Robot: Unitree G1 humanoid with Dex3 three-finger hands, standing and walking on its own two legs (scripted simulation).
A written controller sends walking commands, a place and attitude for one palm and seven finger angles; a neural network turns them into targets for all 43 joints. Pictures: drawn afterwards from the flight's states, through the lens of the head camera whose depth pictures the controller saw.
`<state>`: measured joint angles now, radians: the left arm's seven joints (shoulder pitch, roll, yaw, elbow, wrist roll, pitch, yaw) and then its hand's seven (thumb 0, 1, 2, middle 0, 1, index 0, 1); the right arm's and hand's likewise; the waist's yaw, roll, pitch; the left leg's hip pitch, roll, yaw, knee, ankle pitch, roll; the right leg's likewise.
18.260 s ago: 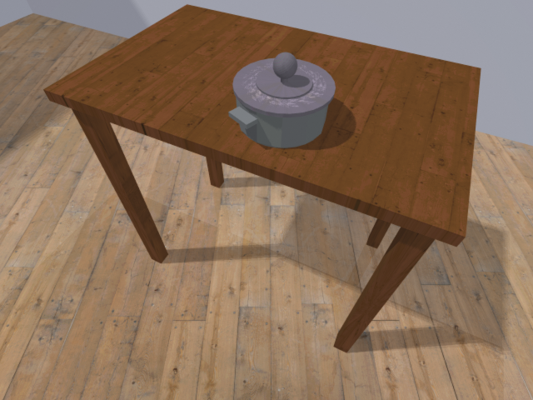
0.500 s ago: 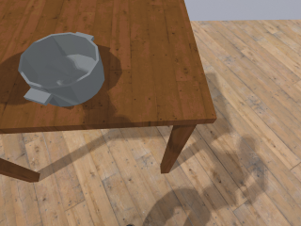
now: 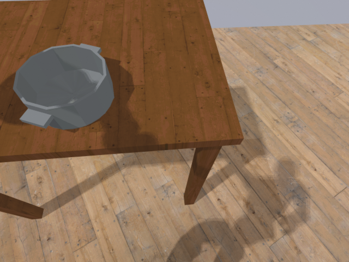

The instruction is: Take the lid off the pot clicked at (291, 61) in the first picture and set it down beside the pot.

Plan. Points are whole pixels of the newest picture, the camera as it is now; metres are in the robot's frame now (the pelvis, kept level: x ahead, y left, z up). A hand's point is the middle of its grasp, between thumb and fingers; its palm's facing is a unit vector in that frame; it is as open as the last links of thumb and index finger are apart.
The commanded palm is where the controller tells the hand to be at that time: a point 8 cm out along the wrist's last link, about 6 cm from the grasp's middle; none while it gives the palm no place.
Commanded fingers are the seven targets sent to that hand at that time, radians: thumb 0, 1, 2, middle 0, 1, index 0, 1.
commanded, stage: lower the lid onto the table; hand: left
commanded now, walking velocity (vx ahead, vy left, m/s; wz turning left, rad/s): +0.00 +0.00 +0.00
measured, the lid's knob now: out of the picture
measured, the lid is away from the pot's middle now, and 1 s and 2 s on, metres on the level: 0.20 0.22 0.22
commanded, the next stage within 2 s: none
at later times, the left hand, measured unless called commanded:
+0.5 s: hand out of the picture +0.45 +0.39 +0.26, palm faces -0.18 -0.39 -0.90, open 7.0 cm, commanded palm +0.51 +0.41 +0.35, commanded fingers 0.00 0.82 0.75 -0.87 -1.10 -0.86 -1.09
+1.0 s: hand out of the picture +0.45 +0.39 +0.23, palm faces -0.25 -0.38 -0.89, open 7.0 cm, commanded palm +0.52 +0.41 +0.31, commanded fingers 0.00 0.82 0.75 -0.87 -1.10 -0.86 -1.09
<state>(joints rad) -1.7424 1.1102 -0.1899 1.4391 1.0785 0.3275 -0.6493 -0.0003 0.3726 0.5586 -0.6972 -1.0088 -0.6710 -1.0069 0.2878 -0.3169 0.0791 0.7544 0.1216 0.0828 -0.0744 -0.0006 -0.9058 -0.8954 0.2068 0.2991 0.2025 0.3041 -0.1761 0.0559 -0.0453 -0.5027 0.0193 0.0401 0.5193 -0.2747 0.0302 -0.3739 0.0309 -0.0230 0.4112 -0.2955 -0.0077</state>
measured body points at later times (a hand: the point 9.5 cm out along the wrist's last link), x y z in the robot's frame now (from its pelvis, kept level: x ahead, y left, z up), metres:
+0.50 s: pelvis +0.00 +0.01 +0.00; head +0.11 +0.01 +0.43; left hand +0.46 +0.41 +0.31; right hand -0.01 -0.28 -0.13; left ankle -0.03 +0.10 -0.74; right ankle -0.07 -0.11 -0.74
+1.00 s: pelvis -0.01 +0.01 -0.01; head +0.10 +0.01 +0.43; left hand +0.46 +0.41 +0.28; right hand -0.03 -0.27 -0.13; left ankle -0.03 +0.10 -0.74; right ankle -0.07 -0.11 -0.74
